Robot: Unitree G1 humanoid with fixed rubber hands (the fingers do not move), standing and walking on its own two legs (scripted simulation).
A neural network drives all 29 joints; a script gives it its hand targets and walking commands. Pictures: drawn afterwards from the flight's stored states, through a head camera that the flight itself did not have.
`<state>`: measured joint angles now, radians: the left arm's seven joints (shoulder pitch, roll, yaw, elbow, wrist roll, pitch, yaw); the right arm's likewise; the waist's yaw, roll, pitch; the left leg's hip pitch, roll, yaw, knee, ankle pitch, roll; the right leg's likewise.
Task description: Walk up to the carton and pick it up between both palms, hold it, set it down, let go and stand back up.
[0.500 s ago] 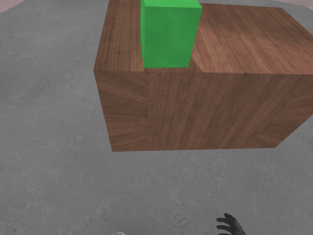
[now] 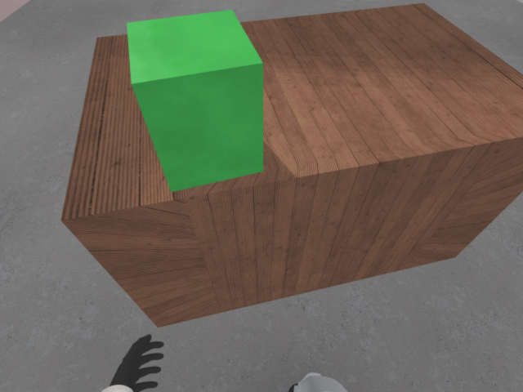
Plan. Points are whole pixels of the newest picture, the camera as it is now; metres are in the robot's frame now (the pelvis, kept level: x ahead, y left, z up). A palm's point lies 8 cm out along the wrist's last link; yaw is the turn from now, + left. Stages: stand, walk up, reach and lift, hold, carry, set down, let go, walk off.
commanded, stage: walk up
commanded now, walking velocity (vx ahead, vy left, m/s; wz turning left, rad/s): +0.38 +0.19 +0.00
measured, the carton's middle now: (200, 103) +0.64 +0.06 +0.09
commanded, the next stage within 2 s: none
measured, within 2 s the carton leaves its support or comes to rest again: neither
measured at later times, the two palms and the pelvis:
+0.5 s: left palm out of the picture +0.10 +0.29 -0.14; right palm (330, 311) +0.26 -0.15 -0.11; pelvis +0.16 +0.07 +0.01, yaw +1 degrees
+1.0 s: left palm (87, 330) +0.28 +0.28 -0.10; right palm (330, 343) +0.21 -0.14 -0.13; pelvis +0.22 +0.06 +0.03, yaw +1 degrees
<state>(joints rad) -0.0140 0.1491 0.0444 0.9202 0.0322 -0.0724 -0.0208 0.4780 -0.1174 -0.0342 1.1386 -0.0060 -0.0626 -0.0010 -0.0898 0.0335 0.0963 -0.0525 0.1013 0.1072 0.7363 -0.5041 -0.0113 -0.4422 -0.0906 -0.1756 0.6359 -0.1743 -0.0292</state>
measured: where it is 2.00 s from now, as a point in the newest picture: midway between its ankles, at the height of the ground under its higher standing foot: outside the picture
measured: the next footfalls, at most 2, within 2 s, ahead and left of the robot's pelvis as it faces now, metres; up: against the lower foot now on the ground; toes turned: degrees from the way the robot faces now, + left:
left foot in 0.40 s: +0.26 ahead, +0.18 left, +0.00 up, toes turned +10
right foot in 0.80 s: +0.29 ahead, -0.04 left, +0.00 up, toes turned -4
